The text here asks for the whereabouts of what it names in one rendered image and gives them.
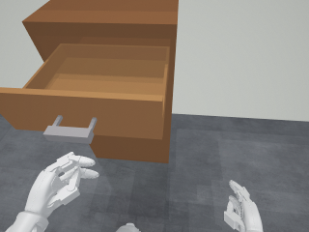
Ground robot left hand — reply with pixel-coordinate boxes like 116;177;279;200
24;152;99;218

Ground drawer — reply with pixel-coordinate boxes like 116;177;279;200
0;43;170;140

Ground robot left forearm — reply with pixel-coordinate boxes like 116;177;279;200
5;211;49;232

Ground handle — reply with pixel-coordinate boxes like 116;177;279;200
43;115;98;144

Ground cabinet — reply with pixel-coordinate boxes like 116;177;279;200
21;0;179;163

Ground robot right hand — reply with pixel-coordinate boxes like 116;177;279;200
224;180;264;232

